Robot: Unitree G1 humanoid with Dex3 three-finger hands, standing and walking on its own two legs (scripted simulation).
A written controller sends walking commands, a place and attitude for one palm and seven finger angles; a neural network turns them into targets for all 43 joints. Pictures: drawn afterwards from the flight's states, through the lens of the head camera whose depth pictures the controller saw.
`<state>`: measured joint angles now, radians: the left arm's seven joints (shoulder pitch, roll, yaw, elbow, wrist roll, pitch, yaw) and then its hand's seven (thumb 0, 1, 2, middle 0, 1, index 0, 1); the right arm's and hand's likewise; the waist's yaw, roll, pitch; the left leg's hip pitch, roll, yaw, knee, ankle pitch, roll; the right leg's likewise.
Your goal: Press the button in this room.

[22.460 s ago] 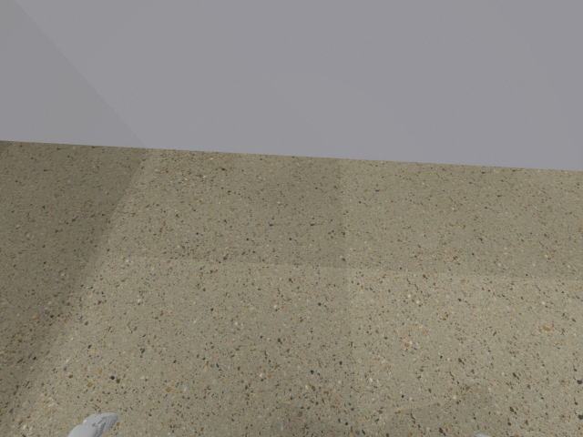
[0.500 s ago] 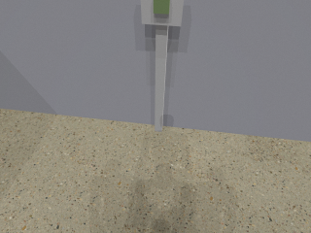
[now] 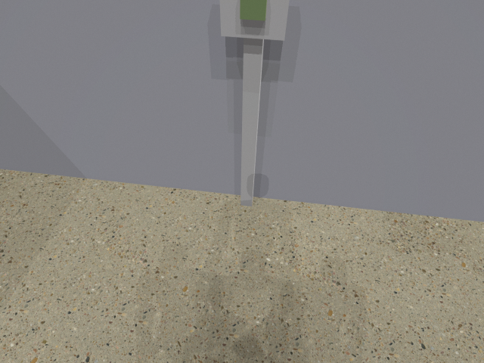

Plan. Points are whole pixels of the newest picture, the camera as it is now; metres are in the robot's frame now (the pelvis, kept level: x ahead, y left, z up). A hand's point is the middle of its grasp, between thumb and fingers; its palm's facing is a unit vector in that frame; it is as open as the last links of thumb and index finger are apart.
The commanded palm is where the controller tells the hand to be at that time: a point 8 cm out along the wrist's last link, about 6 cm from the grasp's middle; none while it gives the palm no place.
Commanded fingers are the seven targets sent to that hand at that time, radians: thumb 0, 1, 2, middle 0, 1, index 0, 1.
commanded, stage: stand and wait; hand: left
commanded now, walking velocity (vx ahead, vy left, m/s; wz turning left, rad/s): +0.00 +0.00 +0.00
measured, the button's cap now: (253, 3) +0.94 +0.03 +0.20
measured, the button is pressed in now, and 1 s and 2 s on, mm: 0 0 0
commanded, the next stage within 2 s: look at it before walking up in 0.12 s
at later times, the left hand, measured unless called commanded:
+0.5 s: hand out of the picture +0.00 +0.18 -0.18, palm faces +0.04 -0.98 -0.19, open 7.4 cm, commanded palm none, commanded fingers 0.00 0.90 0.90 -0.20 -0.30 -0.20 -0.30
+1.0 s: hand out of the picture +0.02 +0.20 -0.18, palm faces -0.01 -0.97 -0.22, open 7.4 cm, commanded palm none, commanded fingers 0.00 0.90 0.90 -0.20 -0.30 -0.20 -0.30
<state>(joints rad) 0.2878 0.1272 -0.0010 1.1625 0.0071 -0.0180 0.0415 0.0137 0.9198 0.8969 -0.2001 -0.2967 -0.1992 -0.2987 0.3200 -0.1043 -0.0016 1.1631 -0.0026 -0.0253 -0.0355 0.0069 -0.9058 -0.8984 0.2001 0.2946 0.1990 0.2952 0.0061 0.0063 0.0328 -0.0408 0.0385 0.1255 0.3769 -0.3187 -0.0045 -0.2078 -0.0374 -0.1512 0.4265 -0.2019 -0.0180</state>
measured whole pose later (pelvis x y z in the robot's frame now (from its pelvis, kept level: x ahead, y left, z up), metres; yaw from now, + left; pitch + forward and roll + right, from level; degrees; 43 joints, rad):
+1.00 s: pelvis +0.01 +0.00 +0.00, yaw -2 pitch -2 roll +1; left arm 0.25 0.22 0.03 1.13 0.03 0.04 -0.01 0.01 0.91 0.90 -0.20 -0.30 -0.20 -0.30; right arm 0.28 -0.19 -0.02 1.12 -0.02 -0.02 -0.03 0.01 -0.90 -0.90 0.20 0.29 0.20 0.30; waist 0.00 -0.01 0.02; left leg 0.00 0.03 0.16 0.38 -0.35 0.01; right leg -0.29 -0.05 -0.09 0.68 -0.34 0.00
